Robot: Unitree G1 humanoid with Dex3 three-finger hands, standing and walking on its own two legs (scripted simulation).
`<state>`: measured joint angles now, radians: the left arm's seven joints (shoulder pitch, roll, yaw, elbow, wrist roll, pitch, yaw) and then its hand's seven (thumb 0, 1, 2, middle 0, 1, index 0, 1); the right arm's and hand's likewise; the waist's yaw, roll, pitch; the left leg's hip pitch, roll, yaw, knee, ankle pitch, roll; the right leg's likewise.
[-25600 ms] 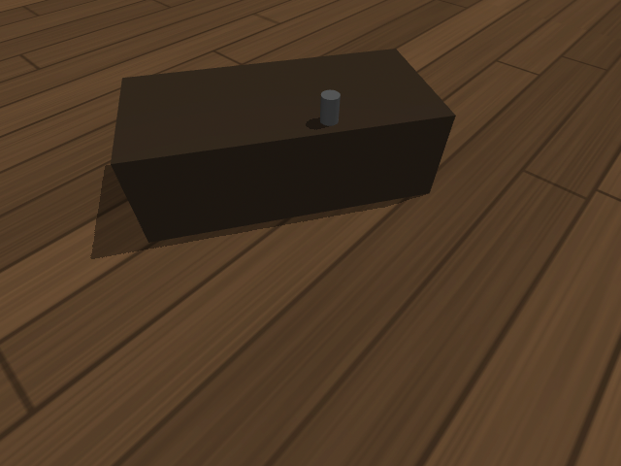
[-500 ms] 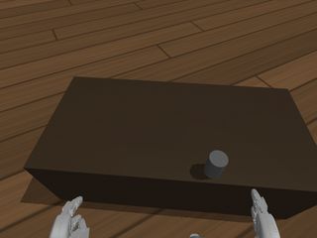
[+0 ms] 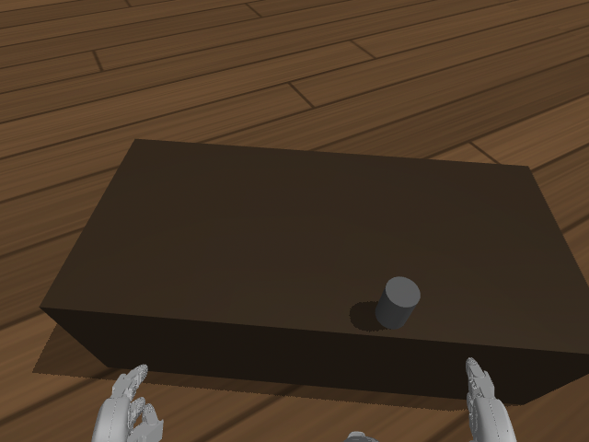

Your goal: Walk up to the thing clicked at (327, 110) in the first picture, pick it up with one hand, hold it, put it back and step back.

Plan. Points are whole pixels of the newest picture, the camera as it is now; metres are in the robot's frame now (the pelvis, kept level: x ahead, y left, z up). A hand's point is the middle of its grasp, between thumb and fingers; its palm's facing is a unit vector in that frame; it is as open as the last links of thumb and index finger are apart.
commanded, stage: stand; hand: right
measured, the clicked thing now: (396, 303) +0.44 -0.22 -0.25
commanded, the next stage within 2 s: none
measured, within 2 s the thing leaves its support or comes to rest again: neither
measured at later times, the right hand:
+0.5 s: hand out of the picture +0.07 -0.27 -0.12, palm faces -0.02 +0.93 -0.37, open 8.5 cm
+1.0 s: hand out of the picture +0.01 -0.27 -0.10, palm faces -0.02 +0.94 -0.35, open 7.4 cm
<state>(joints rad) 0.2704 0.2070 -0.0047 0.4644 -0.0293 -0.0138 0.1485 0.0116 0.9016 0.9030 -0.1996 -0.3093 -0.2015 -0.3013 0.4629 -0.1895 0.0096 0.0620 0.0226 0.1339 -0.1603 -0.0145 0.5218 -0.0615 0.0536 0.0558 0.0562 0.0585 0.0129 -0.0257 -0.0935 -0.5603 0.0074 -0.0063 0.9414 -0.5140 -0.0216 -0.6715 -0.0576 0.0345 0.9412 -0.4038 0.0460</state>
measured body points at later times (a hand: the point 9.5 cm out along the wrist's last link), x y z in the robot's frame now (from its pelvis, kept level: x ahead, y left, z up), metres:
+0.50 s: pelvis +0.00 -0.02 +0.03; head +0.01 -0.02 +0.48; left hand +0.08 +0.27 -0.10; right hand +0.07 -0.32 -0.09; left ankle -0.02 +0.13 -0.68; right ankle +0.04 -0.15 -0.69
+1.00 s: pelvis -0.02 -0.01 +0.05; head -0.02 -0.01 +0.50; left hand +0.04 +0.28 -0.08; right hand +0.01 -0.32 -0.08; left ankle -0.02 +0.13 -0.69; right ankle +0.04 -0.15 -0.69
